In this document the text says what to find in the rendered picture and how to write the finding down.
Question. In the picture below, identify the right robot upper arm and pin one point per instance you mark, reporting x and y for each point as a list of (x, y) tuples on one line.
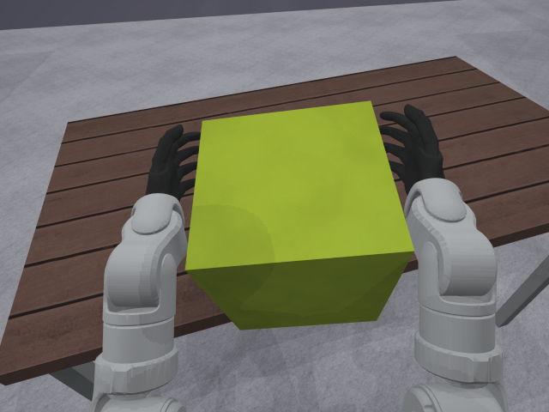
[(442, 397)]

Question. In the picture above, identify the left robot forearm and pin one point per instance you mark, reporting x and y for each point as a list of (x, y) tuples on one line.
[(139, 303)]

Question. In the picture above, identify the right robot forearm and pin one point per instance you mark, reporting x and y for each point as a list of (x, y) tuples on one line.
[(457, 290)]

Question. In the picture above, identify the left robot hand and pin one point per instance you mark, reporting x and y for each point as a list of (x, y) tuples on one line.
[(165, 173)]

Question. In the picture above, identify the right robot hand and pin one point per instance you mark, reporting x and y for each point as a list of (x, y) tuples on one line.
[(421, 157)]

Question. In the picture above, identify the table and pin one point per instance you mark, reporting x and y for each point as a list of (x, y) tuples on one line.
[(495, 147)]

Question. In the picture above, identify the carton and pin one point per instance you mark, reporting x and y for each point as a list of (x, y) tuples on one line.
[(296, 219)]

